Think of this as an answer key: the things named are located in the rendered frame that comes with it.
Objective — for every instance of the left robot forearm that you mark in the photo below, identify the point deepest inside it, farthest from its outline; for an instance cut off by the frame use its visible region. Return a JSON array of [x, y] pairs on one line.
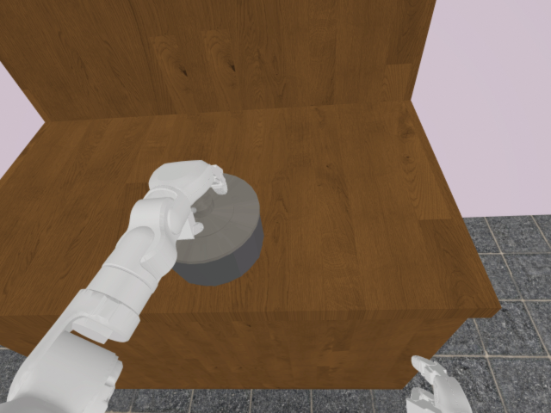
[[110, 305]]

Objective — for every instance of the pot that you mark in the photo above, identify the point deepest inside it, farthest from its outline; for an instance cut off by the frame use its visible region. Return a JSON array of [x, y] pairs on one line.
[[227, 268]]

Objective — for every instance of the robot right hand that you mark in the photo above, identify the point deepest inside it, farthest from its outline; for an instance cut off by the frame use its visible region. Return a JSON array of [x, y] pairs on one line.
[[448, 395]]

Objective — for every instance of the lid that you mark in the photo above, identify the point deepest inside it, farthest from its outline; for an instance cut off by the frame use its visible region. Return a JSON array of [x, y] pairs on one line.
[[230, 224]]

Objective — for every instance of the knob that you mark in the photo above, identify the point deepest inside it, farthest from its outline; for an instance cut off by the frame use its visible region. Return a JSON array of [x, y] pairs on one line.
[[204, 206]]

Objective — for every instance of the robot left hand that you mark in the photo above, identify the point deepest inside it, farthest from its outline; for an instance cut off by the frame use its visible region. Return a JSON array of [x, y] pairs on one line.
[[193, 178]]

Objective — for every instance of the left robot upper arm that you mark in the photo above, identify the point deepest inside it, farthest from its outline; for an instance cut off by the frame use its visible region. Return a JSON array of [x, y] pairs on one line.
[[73, 376]]

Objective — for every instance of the table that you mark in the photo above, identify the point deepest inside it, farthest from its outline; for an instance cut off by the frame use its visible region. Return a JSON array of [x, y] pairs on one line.
[[366, 260]]

